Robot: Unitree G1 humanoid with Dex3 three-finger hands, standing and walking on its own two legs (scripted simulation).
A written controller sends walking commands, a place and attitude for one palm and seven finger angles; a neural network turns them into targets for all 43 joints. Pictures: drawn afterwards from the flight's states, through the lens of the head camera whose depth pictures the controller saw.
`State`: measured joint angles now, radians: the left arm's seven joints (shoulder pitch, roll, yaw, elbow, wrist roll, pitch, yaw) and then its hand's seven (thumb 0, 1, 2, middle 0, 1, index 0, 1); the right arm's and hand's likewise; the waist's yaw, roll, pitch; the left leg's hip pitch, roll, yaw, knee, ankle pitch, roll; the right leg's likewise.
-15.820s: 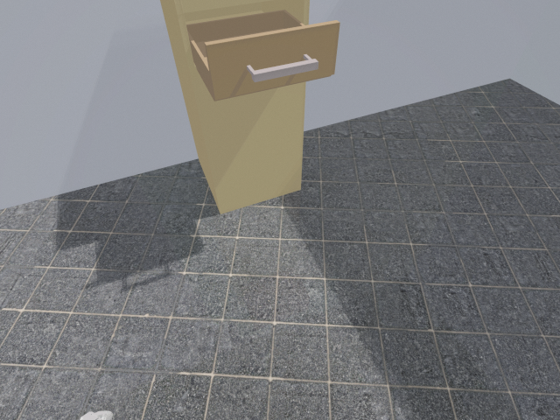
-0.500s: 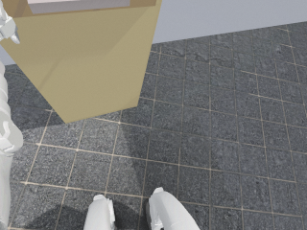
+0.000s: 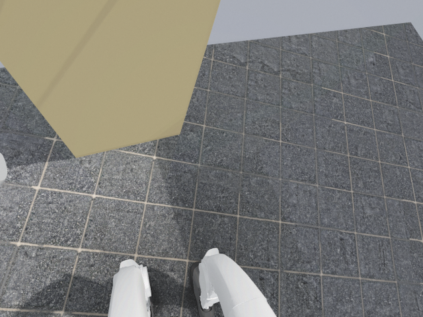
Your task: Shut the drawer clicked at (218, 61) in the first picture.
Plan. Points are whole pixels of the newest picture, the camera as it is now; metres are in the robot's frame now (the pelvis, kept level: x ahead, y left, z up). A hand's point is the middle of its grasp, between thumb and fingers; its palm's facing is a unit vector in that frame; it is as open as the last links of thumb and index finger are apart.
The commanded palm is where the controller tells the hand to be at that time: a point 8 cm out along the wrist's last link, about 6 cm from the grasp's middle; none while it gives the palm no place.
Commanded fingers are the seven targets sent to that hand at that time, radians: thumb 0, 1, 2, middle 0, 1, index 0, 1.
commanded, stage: pull the fist back off the drawer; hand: left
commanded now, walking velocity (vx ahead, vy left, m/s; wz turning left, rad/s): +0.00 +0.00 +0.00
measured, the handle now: out of the picture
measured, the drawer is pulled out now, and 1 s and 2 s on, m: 0.00 0.00 0.00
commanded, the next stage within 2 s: draw the hand back to the body in 0.66 s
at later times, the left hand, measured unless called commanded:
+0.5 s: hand out of the picture +0.61 +0.21 +0.10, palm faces +0.17 -0.99 -0.02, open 3.2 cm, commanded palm +0.58 +0.22 +0.10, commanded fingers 0.00 0.90 0.90 -1.40 -1.60 -1.40 -1.60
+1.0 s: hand out of the picture +0.53 +0.22 +0.12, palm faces +0.16 -0.99 -0.02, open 3.2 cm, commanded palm +0.47 +0.25 +0.14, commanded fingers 0.00 0.90 0.90 -1.40 -1.60 -1.40 -1.60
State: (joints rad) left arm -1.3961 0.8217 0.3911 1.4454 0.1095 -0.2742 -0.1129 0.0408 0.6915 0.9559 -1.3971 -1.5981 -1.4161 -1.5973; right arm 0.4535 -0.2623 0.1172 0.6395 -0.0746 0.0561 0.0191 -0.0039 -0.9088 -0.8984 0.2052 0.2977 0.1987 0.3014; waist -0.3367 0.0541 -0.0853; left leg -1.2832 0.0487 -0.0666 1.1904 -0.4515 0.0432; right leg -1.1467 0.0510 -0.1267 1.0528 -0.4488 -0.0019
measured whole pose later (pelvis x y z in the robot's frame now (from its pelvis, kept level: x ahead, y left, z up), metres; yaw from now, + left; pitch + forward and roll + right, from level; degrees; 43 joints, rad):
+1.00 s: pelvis +0.06 -0.01 +0.05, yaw +0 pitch +21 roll -4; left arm -0.64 0.44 0.41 0.84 -0.13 -0.29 -0.13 0.01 0.90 0.90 -1.40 -1.60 -1.39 -1.60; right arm 0.42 -0.26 0.02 0.57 0.01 0.12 0.05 0.00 -0.91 -0.90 0.20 0.30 0.20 0.30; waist -0.14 0.04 -0.13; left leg -0.83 0.05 0.01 0.92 -0.45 0.03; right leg -0.74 0.06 -0.04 0.81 -0.43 -0.01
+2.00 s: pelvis +0.04 -0.02 +0.11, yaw +3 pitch -4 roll -1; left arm 0.54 0.34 0.28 -0.46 -0.07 -0.09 0.09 0.01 0.89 0.90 -1.40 -1.60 -1.40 -1.60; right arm 0.20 -0.24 0.03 0.62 0.01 -0.08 -0.07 0.01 -0.91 -0.90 0.20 0.30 0.20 0.30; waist 0.07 0.08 0.01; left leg -0.11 0.01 0.02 0.43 -0.24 0.01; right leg -0.04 0.02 -0.03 0.37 -0.26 -0.02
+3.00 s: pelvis -0.03 +0.00 +0.09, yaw +3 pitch +1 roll -2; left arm 0.62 0.40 0.38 -0.56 -0.02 -0.24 0.12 0.01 0.88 0.90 -1.40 -1.60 -1.40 -1.60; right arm 0.19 -0.22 0.01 0.52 0.01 -0.03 -0.08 0.01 -0.91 -0.90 0.20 0.30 0.20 0.30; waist 0.00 0.02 0.04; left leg -0.39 -0.01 0.02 0.54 -0.17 0.06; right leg -0.32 0.00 -0.03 0.49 -0.19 0.02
